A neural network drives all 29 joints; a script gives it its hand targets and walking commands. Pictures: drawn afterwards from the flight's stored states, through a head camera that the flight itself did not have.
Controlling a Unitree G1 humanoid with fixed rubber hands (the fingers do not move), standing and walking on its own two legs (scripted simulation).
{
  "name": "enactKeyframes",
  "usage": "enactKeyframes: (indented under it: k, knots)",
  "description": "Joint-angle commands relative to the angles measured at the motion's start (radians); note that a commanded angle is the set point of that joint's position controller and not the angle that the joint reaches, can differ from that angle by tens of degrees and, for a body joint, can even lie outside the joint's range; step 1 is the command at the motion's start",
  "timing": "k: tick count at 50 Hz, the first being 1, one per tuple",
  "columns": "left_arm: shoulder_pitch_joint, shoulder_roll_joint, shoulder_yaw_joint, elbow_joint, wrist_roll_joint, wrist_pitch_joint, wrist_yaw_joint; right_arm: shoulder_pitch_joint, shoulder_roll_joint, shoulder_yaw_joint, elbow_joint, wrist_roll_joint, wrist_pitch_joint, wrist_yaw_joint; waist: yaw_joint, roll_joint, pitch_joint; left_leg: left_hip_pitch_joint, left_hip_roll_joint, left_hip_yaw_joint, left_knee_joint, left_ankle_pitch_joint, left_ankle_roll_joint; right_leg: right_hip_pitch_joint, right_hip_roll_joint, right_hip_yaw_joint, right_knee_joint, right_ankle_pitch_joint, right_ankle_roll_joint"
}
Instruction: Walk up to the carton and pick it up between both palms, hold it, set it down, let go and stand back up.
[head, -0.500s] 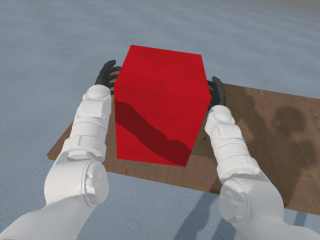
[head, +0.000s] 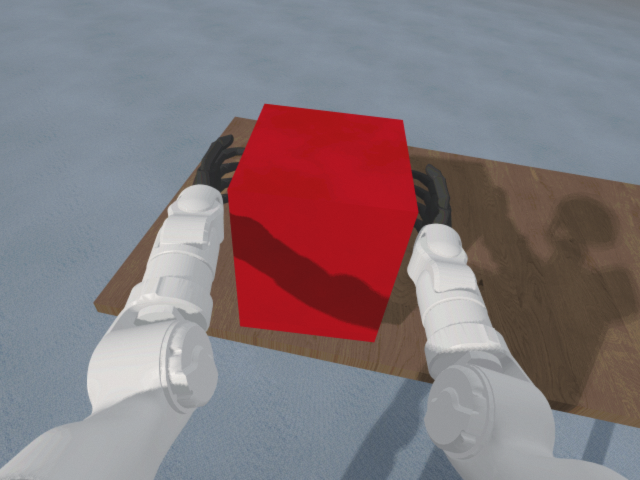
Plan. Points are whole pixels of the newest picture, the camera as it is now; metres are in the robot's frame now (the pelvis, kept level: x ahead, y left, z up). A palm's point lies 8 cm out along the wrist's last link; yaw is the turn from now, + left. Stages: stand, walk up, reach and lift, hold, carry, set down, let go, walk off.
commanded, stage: set down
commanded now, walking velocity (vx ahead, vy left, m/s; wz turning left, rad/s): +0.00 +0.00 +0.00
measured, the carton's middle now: (320, 224) +0.45 -0.02 +0.10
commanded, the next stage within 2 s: none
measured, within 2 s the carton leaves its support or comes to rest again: rests again in 0.72 s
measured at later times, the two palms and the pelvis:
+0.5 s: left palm (215, 209) +0.44 +0.13 +0.13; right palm (427, 241) +0.40 -0.16 +0.12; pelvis +0.01 +0.00 +0.00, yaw -1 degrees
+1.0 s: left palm (214, 218) +0.44 +0.13 +0.12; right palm (424, 252) +0.39 -0.16 +0.11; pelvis +0.00 +0.01 +0.00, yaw -2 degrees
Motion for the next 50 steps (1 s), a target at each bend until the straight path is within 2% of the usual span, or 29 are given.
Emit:
enactKeyframes:
  k: [1,3,11,19,28,40,50]
  knots:
    - [-0.638,-0.475,-0.194,-0.064,-0.059,-0.054,-0.138,-0.763,0.414,0.248,-0.133,0.0,-0.076,0.164,0.0,0.118,-0.503,0.178,0.008,0.078,0.008,0.43,-0.1,0.086,0.018,-0.104,0.036,0.413,0.053]
    - [-0.649,-0.473,-0.198,-0.063,-0.057,-0.066,-0.133,-0.758,0.427,0.254,-0.125,-0.004,-0.083,0.169,0.003,0.117,-0.523,0.197,0.009,0.082,0.022,0.472,-0.104,0.088,0.02,-0.105,0.04,0.436,0.056]
    - [-0.612,-0.46,-0.166,-0.044,-0.038,-0.083,-0.147,-0.698,0.446,0.242,-0.117,-0.036,-0.085,0.169,0.007,0.11,-0.506,0.16,0.008,0.087,0.014,0.46,-0.092,0.102,0.012,-0.1,0.051,0.481,0.066]
    - [-0.591,-0.481,-0.183,-0.047,-0.04,-0.105,-0.143,-0.663,0.456,0.235,-0.124,-0.064,-0.109,0.178,0.009,0.125,-0.533,0.205,0.019,0.083,0.044,0.545,-0.104,0.043,0.019,-0.109,0.044,0.46,0.059]
    - [-0.566,-0.48,-0.179,-0.06,-0.03,-0.127,-0.148,-0.629,0.477,0.249,-0.141,-0.083,-0.133,0.185,0.024,0.109,-0.542,0.158,0.016,0.09,0.034,0.519,-0.088,0.085,0.01,-0.104,0.059,0.505,0.067]
    - [-0.532,-0.475,-0.152,-0.062,-0.005,-0.146,-0.161,-0.577,0.476,0.215,-0.144,-0.125,-0.154,0.195,0.031,0.11,-0.507,0.138,0.017,0.098,0.014,0.471,-0.081,0.072,0.007,-0.111,0.043,0.445,0.063]
    - [-0.479,-0.473,-0.124,-0.048,0.027,-0.158,-0.161,-0.531,0.47,0.186,-0.139,-0.159,-0.174,0.205,0.038,0.106,-0.473,0.148,0.025,0.102,0.01,0.482,-0.078,0.046,0.01,-0.118,0.028,0.393,0.062]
